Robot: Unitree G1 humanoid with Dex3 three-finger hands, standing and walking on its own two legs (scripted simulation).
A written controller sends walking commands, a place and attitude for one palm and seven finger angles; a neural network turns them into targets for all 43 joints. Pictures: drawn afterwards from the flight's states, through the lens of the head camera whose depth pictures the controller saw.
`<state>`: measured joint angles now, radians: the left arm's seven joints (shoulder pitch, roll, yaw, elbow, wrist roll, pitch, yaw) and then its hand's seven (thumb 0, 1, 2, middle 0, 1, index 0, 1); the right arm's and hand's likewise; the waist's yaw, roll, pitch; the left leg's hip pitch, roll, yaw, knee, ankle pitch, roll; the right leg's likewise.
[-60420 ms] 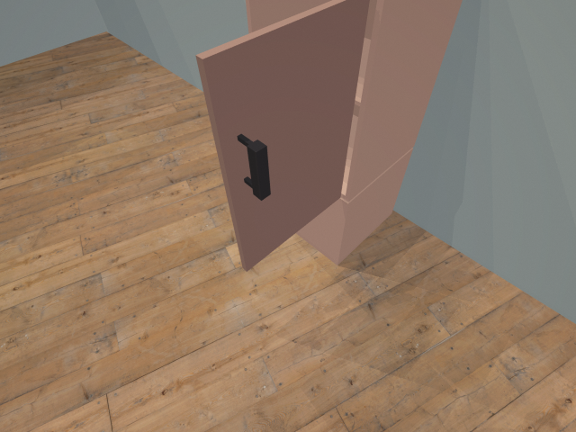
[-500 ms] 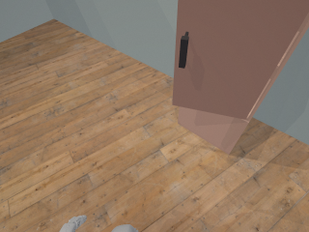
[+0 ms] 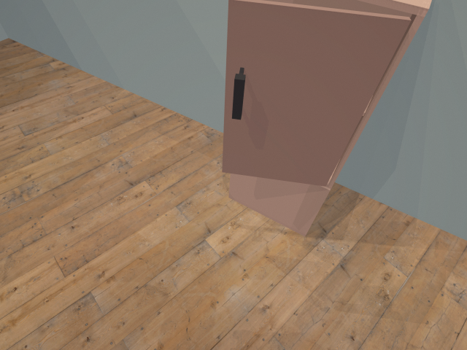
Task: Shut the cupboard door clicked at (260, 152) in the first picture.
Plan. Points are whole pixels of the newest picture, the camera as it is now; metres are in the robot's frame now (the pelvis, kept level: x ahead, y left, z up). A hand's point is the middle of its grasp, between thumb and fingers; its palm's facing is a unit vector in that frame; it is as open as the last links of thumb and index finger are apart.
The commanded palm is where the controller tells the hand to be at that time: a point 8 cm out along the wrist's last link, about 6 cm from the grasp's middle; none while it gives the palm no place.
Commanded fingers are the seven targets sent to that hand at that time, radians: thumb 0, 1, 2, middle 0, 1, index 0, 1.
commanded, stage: take the last steps up to it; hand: left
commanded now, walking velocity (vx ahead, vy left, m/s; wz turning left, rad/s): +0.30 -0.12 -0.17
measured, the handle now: (239, 93) +0.73 +0.01 +0.02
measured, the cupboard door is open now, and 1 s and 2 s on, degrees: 23 23 23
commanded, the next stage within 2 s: come to a stop and stand still in 0.60 s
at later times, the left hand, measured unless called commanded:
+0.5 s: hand out of the picture +0.10 +0.10 -0.19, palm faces +0.01 -0.99 -0.12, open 7.3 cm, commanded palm none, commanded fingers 0.00 0.90 0.90 -0.20 -0.30 -0.20 -0.30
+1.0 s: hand (204, 260) +0.34 +0.08 -0.17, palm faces -0.03 -0.97 -0.23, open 7.3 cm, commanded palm none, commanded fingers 0.00 0.90 0.90 -0.20 -0.30 -0.20 -0.30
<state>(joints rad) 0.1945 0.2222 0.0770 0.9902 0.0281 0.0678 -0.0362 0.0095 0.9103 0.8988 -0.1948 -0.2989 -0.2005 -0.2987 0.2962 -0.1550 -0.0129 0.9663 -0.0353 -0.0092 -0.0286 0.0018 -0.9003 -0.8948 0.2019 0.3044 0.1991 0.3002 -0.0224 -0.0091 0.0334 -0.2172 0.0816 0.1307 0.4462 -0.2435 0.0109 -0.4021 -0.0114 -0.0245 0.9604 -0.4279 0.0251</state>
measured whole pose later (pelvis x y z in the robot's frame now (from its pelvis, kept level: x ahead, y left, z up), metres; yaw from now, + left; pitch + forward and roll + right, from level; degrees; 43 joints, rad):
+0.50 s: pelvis +0.13 -0.06 -0.01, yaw -2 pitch +0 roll -2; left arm 0.34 0.14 0.03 1.15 0.02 -0.05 0.00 0.01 0.92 0.90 -0.20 -0.30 -0.20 -0.30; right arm 0.21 -0.19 -0.04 1.01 -0.02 -0.02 0.01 0.00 -0.91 -0.90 0.19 0.30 0.19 0.30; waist -0.01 0.00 0.05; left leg -0.47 0.07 0.11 0.67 -0.25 -0.02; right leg 0.01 0.05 -0.09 0.36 -0.37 -0.04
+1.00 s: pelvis +0.26 -0.10 -0.01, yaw -2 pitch +0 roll +1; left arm 0.15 0.16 0.03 1.04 0.03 -0.01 0.02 0.01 0.92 0.90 -0.20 -0.30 -0.20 -0.30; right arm 0.24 -0.19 -0.05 1.06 0.00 0.05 -0.02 0.00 -0.91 -0.90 0.20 0.30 0.19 0.30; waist -0.02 0.01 0.06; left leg -0.28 0.01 0.05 0.77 -0.51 -0.04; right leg -0.30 -0.06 -0.04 0.54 -0.24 -0.01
